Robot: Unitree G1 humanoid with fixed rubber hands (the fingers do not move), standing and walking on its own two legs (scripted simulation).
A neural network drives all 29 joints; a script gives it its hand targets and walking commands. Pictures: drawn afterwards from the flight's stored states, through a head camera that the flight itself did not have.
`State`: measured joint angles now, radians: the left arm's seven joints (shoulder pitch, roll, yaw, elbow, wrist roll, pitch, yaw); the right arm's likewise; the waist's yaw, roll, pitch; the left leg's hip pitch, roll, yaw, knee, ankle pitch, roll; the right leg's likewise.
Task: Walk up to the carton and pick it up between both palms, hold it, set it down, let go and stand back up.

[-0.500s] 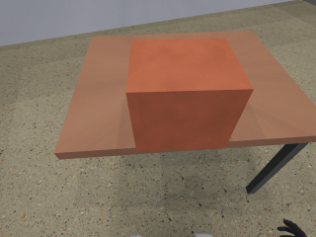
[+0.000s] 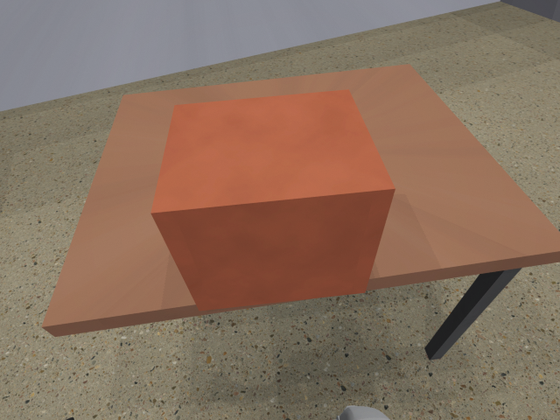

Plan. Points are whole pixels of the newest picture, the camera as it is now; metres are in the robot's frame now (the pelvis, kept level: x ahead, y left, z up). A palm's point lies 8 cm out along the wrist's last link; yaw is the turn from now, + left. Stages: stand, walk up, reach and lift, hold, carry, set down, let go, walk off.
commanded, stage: walk up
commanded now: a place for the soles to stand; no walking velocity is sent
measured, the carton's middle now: (272, 202) +0.45 +0.01 +0.06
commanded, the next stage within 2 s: none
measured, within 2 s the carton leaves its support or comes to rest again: neither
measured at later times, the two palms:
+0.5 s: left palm out of the picture +0.11 +0.35 -0.10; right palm (479, 363) +0.21 -0.29 -0.09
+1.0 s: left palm out of the picture +0.14 +0.36 -0.08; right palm (466, 368) +0.20 -0.26 -0.07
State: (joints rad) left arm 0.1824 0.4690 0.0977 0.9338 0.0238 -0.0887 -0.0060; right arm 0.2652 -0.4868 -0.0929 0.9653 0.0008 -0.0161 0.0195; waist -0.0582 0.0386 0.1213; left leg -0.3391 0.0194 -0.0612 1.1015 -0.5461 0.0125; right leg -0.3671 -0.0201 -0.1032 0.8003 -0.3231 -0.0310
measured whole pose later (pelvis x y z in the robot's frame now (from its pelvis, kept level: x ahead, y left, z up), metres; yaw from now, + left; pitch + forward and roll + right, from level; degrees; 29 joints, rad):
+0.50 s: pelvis +0.05 +0.02 +0.00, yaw +3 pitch -4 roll +0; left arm 0.13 0.42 0.03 1.02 0.00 -0.06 0.02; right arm 0.04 -0.41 -0.04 0.99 0.00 -0.02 0.01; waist 0.02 0.00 0.11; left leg -0.39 0.02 0.01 0.83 -0.38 0.00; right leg -0.33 -0.07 -0.07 0.84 -0.44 0.03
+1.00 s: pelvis +0.06 +0.04 +0.03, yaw +3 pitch -3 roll -1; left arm 0.03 0.40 0.02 1.11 0.01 -0.04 0.01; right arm -0.01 -0.38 -0.02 1.09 0.00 -0.01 0.02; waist 0.01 0.01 0.10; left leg -0.28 0.01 0.03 0.59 -0.26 0.02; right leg -0.20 -0.07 -0.07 0.54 -0.28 0.05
